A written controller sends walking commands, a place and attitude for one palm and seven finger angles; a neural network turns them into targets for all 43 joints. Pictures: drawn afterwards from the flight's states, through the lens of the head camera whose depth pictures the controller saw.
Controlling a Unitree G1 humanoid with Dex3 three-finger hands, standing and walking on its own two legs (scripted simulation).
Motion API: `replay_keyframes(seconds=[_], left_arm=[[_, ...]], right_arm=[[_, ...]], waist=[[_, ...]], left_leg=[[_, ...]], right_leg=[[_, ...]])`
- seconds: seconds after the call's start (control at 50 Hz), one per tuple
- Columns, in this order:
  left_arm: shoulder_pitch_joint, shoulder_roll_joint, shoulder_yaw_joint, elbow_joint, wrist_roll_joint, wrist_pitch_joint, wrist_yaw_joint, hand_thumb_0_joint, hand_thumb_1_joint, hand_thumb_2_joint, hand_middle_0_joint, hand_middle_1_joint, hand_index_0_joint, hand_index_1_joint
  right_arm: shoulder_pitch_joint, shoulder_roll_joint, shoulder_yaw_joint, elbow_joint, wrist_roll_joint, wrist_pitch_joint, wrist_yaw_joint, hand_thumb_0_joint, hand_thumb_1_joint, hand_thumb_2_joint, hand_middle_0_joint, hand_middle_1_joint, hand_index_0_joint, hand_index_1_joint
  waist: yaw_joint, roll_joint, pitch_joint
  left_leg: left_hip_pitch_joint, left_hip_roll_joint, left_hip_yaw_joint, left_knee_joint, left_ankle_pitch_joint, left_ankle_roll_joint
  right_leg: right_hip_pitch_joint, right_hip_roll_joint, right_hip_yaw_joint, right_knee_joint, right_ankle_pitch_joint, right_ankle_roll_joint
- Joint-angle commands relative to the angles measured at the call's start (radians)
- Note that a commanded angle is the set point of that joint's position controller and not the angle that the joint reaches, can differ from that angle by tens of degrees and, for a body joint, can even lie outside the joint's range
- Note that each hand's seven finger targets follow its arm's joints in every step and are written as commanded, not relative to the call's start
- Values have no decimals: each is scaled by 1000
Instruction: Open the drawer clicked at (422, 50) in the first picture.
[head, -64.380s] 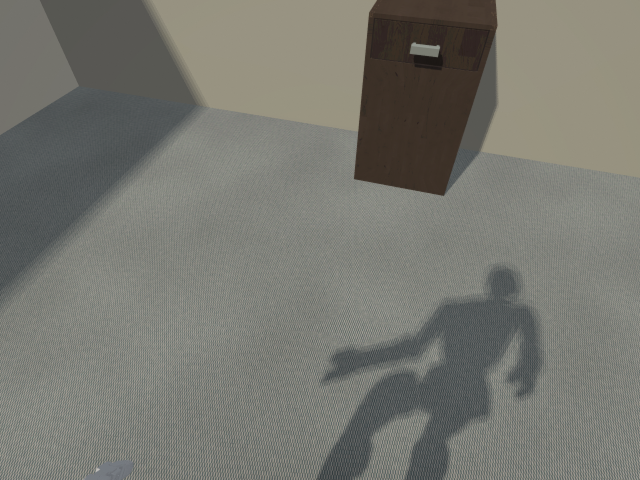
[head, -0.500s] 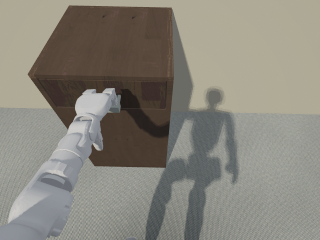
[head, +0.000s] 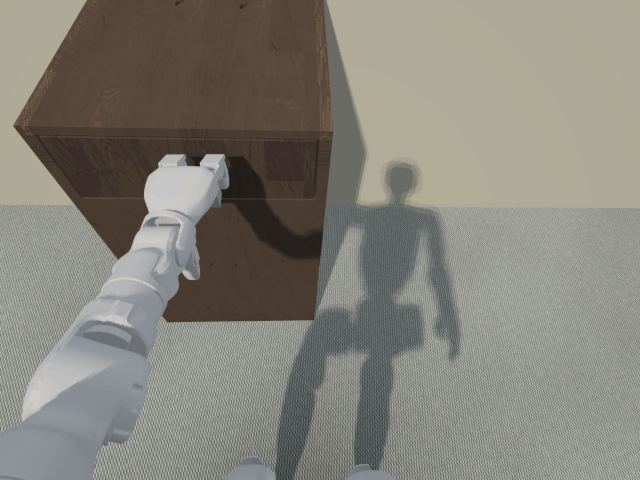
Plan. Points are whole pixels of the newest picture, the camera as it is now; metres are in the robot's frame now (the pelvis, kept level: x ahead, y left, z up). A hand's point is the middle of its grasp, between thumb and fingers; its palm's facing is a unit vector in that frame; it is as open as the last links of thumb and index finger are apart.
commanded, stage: lower the fingers behind the handle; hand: left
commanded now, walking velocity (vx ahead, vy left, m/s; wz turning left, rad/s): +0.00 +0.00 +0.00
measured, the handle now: (188, 184) +0.57 +0.18 -0.03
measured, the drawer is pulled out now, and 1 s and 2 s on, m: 0.00 0.00 0.00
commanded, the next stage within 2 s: lift the fingers back up to retry in 1.08 s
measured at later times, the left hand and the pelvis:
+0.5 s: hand (190, 213) +0.49 +0.16 -0.01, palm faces -0.07 +0.00 -1.00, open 13.9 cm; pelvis -0.01 +0.01 -0.01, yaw -2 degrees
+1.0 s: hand (192, 217) +0.49 +0.16 -0.01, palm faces +0.00 +0.02 -1.00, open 14.0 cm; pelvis -0.03 +0.01 -0.03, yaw -1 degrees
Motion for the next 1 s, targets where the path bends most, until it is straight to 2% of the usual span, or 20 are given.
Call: replay_keyframes(seconds=[0.0, 0.04, 0.08, 0.14, 0.18, 0.26, 0.32, 0.34, 0.38, 0.42, 0.5, 0.56, 0.62, 0.66, 0.72, 0.74, 0.76, 0.84, 0.9, 0.98], left_arm=[[-332, 234, 167, -86, 39, -28, 119, 0, -500, 300, -300, -1200, -300, -1200], [-303, 239, 189, -89, 55, 8, 181, 0, -500, 300, -300, -1200, -300, -1200], [-335, 246, 197, -106, 73, 51, 232, 0, -500, 300, -300, -1200, -300, -1200], [-399, 254, 185, -118, 88, 122, 265, 0, -500, 300, -300, -1200, -300, -1200], [-416, 245, 165, -52, 80, 190, 270, 0, -500, 300, -300, -1200, -300, -1200], [-473, 241, 127, 9, 29, 256, 206, 0, -500, 300, -300, -1200, -300, -1200], [-442, 251, 121, 38, 27, 245, 146, 0, -500, 300, -300, -1200, -300, -1200], [-417, 204, 89, 38, 28, 230, 126, 0, -500, 300, -300, -1200, -300, -1200], [-367, 170, 68, 44, 33, 186, 90, 0, -500, 300, -300, -1200, -300, -1200], [-309, 156, 72, 22, 33, 130, 64, 0, -500, 300, -300, -1200, -300, -1200], [-249, 99, 50, 11, 21, 64, 57, 0, -500, 300, -300, -1200, -300, -1200], [-251, 117, 68, -29, 37, 45, 92, 0, -500, 300, -300, -1200, -300, -1200], [-305, 65, 29, -35, 51, 60, 133, 0, -500, 300, -300, -1200, -300, -1200], [-304, 108, 65, -13, 63, 91, 164, 0, -500, 300, -300, -1200, -300, -1200], [-395, 101, 43, -26, 66, 140, 185, 0, -500, 300, -300, -1200, -300, -1200], [-381, 136, 75, -1, 64, 162, 188, 0, -500, 300, -300, -1200, -300, -1200], [-389, 140, 65, 10, 61, 180, 186, 0, -500, 300, -300, -1200, -300, -1200], [-439, 155, 52, 67, 49, 230, 158, 0, -500, 300, -300, -1200, -300, -1200], [-439, 180, 63, 82, 36, 234, 120, 0, -500, 300, -300, -1200, -300, -1200], [-410, 138, 27, 94, 27, 199, 72, 0, -500, 300, -300, -1200, -300, -1200]], right_arm=[[104, -161, -45, -59, -14, -16, 2, 0, -900, -900, 200, 300, 200, 300], [100, -159, -47, -83, -20, -12, 16, 0, -900, -900, 200, 300, 200, 300], [105, -162, -51, -88, -28, -11, 28, 0, -900, -900, 200, 300, 200, 300], [113, -172, -57, -85, -26, -2, 34, 0, -900, -900, 200, 300, 200, 300], [116, -177, -55, -70, -22, 9, 37, 0, -900, -900, 200, 300, 200, 300], [120, -181, -42, -64, -6, 15, 26, 0, -900, -900, 200, 300, 200, 300], [127, -183, -32, -68, -3, 21, 16, 0, -900, -900, 200, 300, 200, 300], [124, -178, -33, -73, -4, 18, 14, 0, -900, -900, 200, 300, 200, 300], [126, -176, -31, -81, -7, 11, 11, 0, -900, -900, 200, 300, 200, 300], [127, -172, -34, -93, -10, 5, 9, 0, -900, -900, 200, 300, 200, 300], [132, -164, -42, -99, -12, -5, 14, 0, -900, -900, 200, 300, 200, 300], [137, -166, -47, -97, -13, -8, 18, 0, -900, -900, 200, 300, 200, 300], [142, -165, -57, -82, -16, -9, 30, 0, -900, -900, 200, 300, 200, 300], [143, -171, -56, -75, -17, -3, 34, 0, -900, -900, 200, 300, 200, 300], [142, -171, -58, -68, -17, 2, 38, 0, -900, -900, 200, 300, 200, 300], [145, -176, -57, -61, -15, 7, 39, 0, -900, -900, 200, 300, 200, 300], [138, -175, -48, -69, -14, 11, 37, 0, -900, -900, 200, 300, 200, 300], [130, -177, -35, -65, -7, 17, 28, 0, -900, -900, 200, 300, 200, 300], [125, -181, -27, -75, -7, 19, 21, 0, -900, -900, 200, 300, 200, 300], [123, -175, -22, -92, -6, 10, 11, 0, -900, -900, 200, 300, 200, 300]], waist=[[19, 43, -285], [37, 42, -377], [37, 51, -452], [12, 21, -512], [-6, 1, -486], [-41, -34, -429], [-35, -20, -399], [-38, -4, -383], [-36, -10, -340], [-22, -7, -350], [-25, -41, -292], [-14, -27, -330], [-35, 3, -328], [-25, -1, -345], [-45, 29, -389], [-39, 25, -382], [-36, 24, -389], [-64, -1, -334], [-61, 6, -339], [-72, -17, -301]], left_leg=[[236, -16, -17, -21, 287, 11], [239, -16, -5, 4, 341, 8], [240, -15, 7, 26, 379, 5], [259, -12, 7, 32, 383, 6], [251, -14, 13, 16, 351, 9], [230, -18, 15, -17, 276, 18], [236, -16, 11, -23, 287, 19], [237, -16, 13, -19, 284, 20], [223, -13, 8, -10, 275, 20], [227, -10, 8, 4, 298, 20], [176, -8, 3, 26, 259, 20], [173, -5, -3, 49, 261, 18], [198, 3, -18, 61, 263, 12], [185, 0, -18, 69, 264, 11], [213, -1, -21, 69, 259, 9], [213, 1, -23, 65, 259, 8], [197, -6, -19, 61, 246, 9], [155, -7, -19, 46, 183, 14], [154, -9, -19, 42, 171, 17], [119, -9, -14, 48, 134, 23]], right_leg=[[-50, 10, 14, -53, 264, -15], [-27, 14, 11, -19, 315, -14], [-2, 16, 11, 1, 364, -10], [29, 19, 12, -5, 384, -1], [38, 20, 11, -28, 366, 6], [63, 15, 22, -73, 328, 19], [48, 14, 21, -71, 332, 15], [33, 14, 20, -72, 331, 13], [0, 16, 16, -65, 312, 9], [-9, 16, 17, -47, 326, 6], [-57, 13, 15, -33, 291, 2], [-93, 16, 17, -6, 272, -1], [-169, 18, 4, 9, 231, -3], [-168, 19, 4, 17, 229, -5], [-169, 19, 2, 14, 218, -2], [-161, 20, 0, 14, 220, -5], [-145, 21, 2, 9, 215, -1], [-140, 18, 1, -6, 181, 4], [-132, 15, 2, -9, 172, 3], [-144, 13, 4, -11, 149, 9]])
